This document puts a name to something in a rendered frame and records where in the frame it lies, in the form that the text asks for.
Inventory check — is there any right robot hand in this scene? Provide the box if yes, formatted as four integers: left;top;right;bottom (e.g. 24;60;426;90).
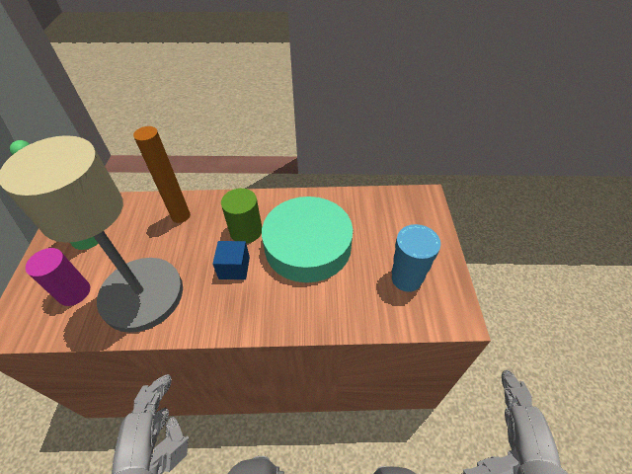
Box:
462;370;561;474

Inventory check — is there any left robot hand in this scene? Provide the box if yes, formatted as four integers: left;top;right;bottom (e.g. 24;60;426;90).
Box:
112;374;189;474

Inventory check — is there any desk lamp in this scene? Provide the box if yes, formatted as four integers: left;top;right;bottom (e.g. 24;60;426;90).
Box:
0;135;183;333

